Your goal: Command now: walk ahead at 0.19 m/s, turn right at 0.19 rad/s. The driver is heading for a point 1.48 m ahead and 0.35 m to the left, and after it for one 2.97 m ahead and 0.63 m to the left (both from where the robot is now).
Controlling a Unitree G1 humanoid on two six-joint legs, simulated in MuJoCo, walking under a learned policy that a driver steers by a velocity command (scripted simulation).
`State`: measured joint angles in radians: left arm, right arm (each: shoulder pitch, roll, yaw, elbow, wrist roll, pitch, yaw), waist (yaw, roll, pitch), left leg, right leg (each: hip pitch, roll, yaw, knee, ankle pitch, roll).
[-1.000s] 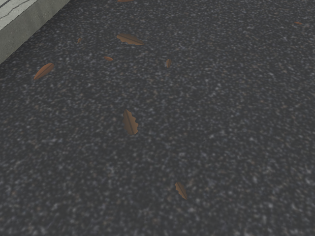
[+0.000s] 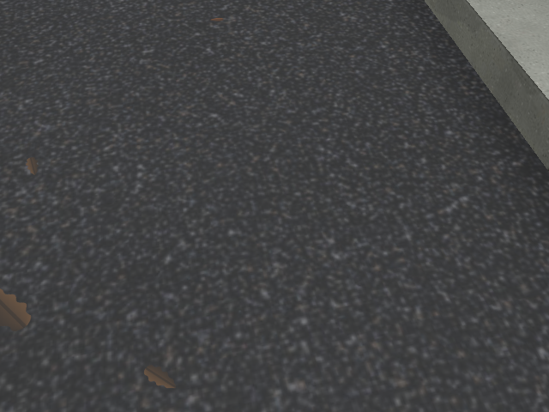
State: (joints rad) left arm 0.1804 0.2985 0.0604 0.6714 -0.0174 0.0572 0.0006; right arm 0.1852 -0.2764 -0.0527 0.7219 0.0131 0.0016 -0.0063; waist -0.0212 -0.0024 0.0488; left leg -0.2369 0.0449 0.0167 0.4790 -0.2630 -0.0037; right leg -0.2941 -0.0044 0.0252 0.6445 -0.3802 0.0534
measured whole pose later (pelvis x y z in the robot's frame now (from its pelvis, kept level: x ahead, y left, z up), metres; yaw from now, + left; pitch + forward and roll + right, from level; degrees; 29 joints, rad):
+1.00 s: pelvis +0.47 +0.00 -0.01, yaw -1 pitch +2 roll +2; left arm 0.07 0.26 0.02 0.65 -0.01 -0.09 -0.04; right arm 0.38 -0.31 -0.05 0.85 0.02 -0.05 0.01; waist -0.08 -0.03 0.02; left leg 0.07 -0.03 0.03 0.29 -0.40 0.01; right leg -0.53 -0.04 -0.01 0.50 -0.02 -0.04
